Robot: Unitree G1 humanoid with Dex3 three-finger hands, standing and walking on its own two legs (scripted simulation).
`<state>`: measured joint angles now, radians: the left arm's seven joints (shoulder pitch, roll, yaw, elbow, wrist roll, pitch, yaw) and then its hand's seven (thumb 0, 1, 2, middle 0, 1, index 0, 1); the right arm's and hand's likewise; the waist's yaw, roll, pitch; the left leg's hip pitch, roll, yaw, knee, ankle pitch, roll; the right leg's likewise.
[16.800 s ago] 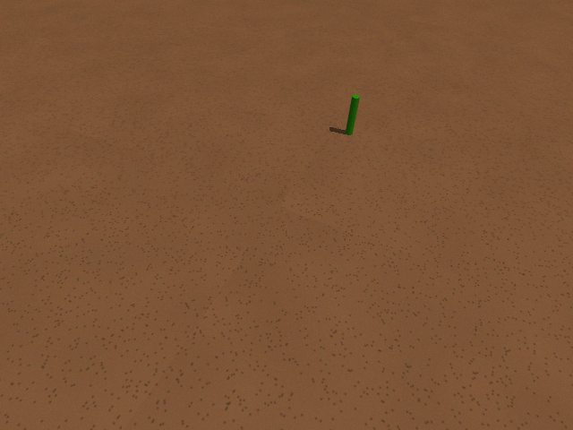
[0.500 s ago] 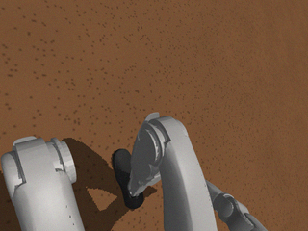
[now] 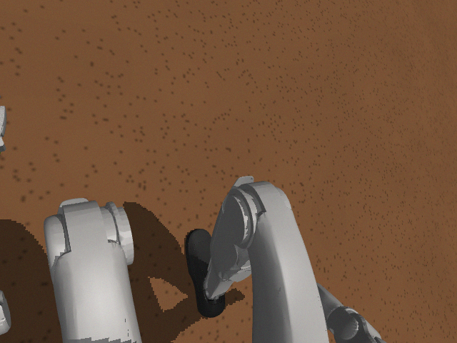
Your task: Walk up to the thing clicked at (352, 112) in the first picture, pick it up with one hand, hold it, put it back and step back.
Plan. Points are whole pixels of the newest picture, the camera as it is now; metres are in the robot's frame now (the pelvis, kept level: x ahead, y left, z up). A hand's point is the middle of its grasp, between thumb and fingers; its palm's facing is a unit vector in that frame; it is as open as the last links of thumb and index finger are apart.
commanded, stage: settle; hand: left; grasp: from the side
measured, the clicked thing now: out of the picture +0.44 +0.29 -0.14
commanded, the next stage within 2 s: lift in 1.42 s
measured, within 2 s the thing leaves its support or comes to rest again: neither
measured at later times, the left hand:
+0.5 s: hand out of the picture +0.43 +0.28 -0.03, palm faces +0.24 -0.97 -0.07, open 5.6 cm
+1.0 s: hand out of the picture +0.44 +0.27 +0.02, palm faces +0.25 -0.97 -0.06, open 5.7 cm
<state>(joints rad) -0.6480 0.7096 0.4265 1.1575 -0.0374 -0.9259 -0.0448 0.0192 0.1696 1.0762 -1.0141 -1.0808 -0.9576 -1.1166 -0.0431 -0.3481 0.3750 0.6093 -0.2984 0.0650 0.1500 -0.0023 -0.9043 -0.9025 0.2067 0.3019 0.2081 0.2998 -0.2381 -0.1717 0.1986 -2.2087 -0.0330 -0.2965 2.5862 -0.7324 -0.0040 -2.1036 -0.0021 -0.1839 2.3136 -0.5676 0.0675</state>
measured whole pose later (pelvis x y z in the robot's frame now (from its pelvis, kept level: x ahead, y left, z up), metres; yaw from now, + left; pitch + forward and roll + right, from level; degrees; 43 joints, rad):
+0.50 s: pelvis +0.01 -0.01 +0.04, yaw +5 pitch +29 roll -10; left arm -0.59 0.51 0.36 0.93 -0.09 -0.68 -0.14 0.02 0.16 1.10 -1.03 -1.07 -0.98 -1.10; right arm 0.05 -0.30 0.17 0.61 -0.13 0.08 0.10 0.00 -0.89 -0.90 0.21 0.30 0.21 0.30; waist -0.17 -0.03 -0.04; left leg -2.21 -0.03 -0.16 2.41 -0.73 0.00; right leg -2.16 -0.04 -0.08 2.25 -0.61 0.05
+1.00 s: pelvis +0.02 -0.02 +0.07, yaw +8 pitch +32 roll -6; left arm -0.63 0.44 0.39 0.93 -0.09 -0.61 -0.17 0.02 0.15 1.10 -1.02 -1.09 -0.98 -1.11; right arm 0.09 -0.30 0.07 0.63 -0.09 0.05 0.06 0.00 -0.90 -0.90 0.20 0.30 0.21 0.30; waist -0.15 -0.01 -0.11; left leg -2.14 -0.02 -0.11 2.30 -0.73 -0.02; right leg -2.13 -0.05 -0.04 2.19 -0.63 0.03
